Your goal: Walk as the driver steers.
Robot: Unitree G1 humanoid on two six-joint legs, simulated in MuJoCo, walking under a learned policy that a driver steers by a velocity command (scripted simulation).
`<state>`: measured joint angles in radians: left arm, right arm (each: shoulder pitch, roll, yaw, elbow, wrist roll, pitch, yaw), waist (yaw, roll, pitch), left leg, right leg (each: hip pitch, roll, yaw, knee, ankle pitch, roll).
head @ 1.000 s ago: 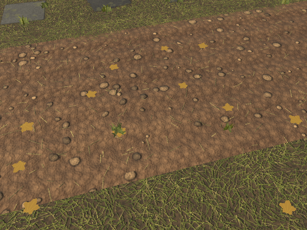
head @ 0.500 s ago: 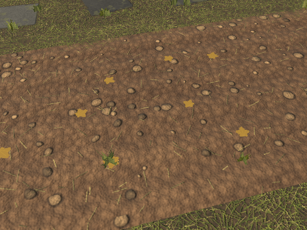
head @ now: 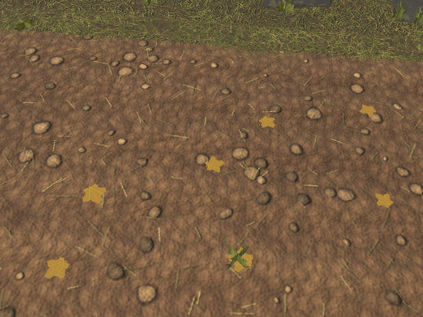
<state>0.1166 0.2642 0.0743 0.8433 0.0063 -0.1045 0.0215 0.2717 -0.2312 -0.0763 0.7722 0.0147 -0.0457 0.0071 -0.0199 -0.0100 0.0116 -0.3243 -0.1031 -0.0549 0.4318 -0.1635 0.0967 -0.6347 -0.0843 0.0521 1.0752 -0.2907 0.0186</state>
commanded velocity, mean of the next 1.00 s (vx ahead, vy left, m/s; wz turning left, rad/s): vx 0.50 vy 0.00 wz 0.10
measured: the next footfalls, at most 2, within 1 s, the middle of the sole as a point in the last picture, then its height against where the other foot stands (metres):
right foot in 0.28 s outside the picture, level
left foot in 0.78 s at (160, 282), level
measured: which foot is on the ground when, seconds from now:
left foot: down 0.00-0.30, up 0.32-0.76, down 0.78-1.00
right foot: up 0.00-0.26, down 0.28-0.78, up 0.80-1.00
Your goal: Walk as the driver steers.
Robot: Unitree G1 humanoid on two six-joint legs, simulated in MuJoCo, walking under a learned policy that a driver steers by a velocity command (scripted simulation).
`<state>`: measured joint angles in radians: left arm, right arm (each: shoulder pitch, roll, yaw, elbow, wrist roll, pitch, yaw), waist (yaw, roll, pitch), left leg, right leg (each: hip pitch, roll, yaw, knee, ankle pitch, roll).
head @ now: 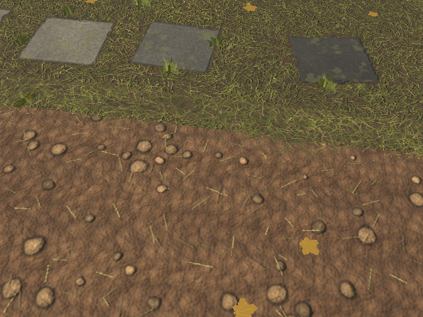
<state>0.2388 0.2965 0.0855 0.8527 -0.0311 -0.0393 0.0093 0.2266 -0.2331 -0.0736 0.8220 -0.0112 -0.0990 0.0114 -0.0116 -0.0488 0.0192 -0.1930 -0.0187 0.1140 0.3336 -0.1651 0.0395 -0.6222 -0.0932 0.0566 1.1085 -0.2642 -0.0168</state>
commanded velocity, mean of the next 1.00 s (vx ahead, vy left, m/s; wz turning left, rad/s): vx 0.50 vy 0.00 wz -0.39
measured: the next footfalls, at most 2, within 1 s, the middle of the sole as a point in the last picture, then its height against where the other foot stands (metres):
right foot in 0.32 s outside the picture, level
left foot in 0.82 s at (237, 267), level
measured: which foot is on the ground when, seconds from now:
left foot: down 0.00-0.32, up 0.34-0.80, down 0.82-1.00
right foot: up 0.00-0.30, down 0.32-0.84, up 0.86-1.00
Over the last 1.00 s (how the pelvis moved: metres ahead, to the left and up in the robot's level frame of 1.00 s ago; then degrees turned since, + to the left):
0.52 0.06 0.00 2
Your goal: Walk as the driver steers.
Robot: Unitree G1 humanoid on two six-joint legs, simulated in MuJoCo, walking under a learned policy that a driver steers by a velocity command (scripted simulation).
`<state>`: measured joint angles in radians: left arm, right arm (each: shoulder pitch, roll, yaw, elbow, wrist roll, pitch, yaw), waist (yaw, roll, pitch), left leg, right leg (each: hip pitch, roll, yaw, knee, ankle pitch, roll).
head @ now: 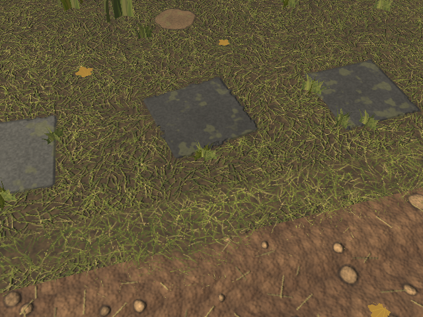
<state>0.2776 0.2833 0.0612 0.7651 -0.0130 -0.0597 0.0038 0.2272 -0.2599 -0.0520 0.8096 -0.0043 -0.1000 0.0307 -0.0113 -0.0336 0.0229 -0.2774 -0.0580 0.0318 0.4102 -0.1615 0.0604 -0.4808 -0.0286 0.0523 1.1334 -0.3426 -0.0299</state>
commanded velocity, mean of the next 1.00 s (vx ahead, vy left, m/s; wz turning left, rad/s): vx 0.49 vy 0.00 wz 0.30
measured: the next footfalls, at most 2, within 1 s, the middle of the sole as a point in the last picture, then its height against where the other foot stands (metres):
right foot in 0.34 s outside the picture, level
left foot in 0.88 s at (171, 281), level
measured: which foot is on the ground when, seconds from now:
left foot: down 0.00-0.36, up 0.38-0.86, down 0.88-1.00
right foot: up 0.00-0.32, down 0.34-0.90, up 0.92-1.00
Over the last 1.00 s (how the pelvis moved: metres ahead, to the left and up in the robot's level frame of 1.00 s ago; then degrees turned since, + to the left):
0.55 -0.13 0.00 -24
